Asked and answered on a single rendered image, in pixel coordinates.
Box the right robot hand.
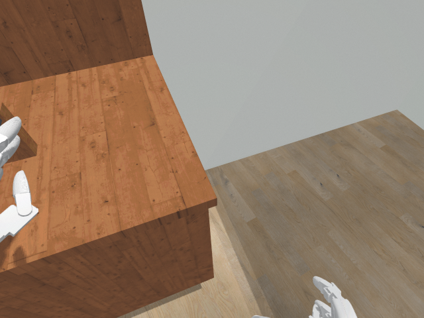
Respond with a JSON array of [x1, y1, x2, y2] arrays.
[[309, 276, 357, 318]]

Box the counter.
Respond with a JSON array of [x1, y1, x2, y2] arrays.
[[0, 0, 217, 318]]

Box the left robot hand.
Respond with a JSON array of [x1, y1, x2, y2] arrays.
[[0, 117, 38, 242]]

